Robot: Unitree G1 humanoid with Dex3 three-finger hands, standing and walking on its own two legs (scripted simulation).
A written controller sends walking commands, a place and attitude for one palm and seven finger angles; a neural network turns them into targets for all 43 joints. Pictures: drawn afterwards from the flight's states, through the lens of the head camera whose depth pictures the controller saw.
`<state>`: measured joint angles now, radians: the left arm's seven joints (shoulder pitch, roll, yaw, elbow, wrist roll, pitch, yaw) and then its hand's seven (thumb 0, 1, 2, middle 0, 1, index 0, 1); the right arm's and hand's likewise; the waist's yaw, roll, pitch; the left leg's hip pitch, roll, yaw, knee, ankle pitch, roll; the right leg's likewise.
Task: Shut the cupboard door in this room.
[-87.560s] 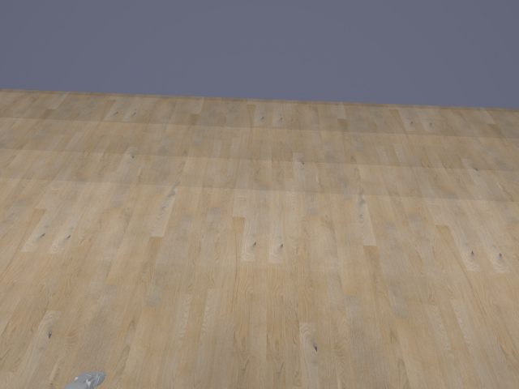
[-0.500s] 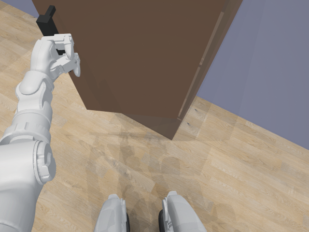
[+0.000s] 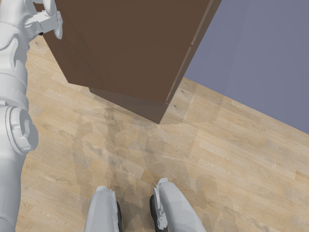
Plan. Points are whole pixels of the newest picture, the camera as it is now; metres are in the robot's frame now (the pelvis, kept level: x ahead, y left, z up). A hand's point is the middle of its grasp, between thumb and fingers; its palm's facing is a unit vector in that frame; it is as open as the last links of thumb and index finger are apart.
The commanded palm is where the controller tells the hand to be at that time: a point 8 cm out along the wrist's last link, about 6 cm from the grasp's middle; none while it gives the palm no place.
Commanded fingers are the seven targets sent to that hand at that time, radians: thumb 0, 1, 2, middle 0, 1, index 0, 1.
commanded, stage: push the door shut along its arc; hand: left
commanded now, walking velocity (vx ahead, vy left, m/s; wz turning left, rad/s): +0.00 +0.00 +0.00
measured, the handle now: out of the picture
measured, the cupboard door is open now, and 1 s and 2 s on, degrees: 15 12 12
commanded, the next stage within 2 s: pull the fist back off the door in 0.24 s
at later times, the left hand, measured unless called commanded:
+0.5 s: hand (72, 3) +0.62 +0.11 +0.11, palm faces -0.01 -1.00 +0.08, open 3.1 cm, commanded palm +0.59 +0.14 +0.11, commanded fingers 0.00 0.90 0.90 -1.30 -1.50 -1.30 -1.50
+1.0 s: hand (67, 33) +0.54 +0.12 +0.11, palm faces +0.05 -1.00 -0.01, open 3.1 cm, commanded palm +0.51 +0.16 +0.11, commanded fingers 0.00 0.90 0.90 -1.30 -1.50 -1.30 -1.50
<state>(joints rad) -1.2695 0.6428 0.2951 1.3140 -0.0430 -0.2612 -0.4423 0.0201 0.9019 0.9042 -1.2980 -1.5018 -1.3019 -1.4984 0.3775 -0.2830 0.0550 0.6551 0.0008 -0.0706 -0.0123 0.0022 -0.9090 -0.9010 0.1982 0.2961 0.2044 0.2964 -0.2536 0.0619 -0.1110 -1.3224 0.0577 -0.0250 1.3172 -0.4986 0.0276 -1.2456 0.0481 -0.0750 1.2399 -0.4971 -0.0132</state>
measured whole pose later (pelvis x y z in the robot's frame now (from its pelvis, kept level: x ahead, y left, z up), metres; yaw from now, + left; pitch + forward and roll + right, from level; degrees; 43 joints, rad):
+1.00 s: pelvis +0.03 -0.02 +0.04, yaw +2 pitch +24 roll -2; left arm -0.92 0.33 0.30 1.13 -0.05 -0.42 -0.04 0.02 0.90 0.90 -1.30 -1.50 -1.30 -1.50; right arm 0.41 -0.28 -0.02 0.64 -0.03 0.03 0.07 0.00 -0.91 -0.90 0.20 0.30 0.20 0.30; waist -0.18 0.04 -0.14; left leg -1.08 0.04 -0.01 1.15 -0.48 0.00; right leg -1.03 0.04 -0.06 1.11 -0.50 -0.03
